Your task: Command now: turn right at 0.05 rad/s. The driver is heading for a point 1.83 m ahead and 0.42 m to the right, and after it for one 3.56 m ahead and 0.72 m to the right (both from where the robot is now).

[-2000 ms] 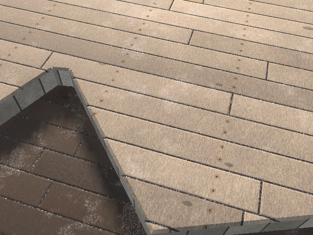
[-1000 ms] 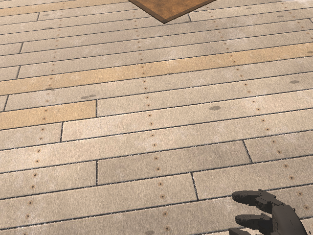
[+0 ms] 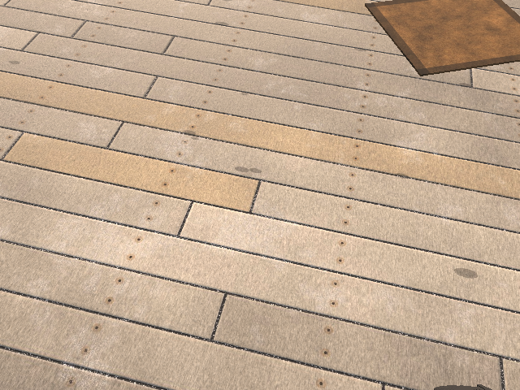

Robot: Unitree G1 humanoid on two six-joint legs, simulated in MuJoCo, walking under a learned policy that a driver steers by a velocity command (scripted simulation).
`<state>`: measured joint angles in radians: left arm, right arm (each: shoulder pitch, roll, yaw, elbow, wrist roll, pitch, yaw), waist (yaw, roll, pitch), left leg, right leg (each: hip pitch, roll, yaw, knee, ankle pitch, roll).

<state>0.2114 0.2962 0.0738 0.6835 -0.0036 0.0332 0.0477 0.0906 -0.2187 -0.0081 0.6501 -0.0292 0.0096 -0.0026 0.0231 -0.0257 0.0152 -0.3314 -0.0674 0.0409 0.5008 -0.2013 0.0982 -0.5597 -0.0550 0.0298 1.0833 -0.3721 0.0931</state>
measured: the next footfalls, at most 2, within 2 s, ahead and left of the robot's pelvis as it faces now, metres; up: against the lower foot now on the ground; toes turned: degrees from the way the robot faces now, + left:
right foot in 0.32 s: -0.02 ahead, -0.13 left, +0.00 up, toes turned -13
left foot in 0.70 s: +0.09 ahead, +0.01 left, +0.00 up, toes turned -21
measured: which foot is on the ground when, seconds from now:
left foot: down 0.00-0.32, up 0.34-0.68, down 0.70-1.00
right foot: up 0.00-0.30, down 0.32-0.70, up 0.72-1.00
